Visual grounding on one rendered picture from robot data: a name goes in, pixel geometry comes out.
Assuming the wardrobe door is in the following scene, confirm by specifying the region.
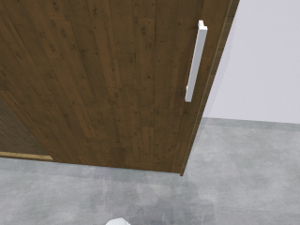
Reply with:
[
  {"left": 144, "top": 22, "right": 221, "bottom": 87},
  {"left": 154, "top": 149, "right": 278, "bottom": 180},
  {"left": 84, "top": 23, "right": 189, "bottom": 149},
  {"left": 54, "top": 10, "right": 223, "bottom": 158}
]
[
  {"left": 0, "top": 0, "right": 231, "bottom": 173},
  {"left": 0, "top": 98, "right": 49, "bottom": 156}
]

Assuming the handle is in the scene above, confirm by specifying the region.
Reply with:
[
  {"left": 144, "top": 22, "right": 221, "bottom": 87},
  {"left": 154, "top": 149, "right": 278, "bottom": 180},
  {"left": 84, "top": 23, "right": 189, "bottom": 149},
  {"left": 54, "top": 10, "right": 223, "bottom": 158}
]
[{"left": 185, "top": 20, "right": 208, "bottom": 102}]

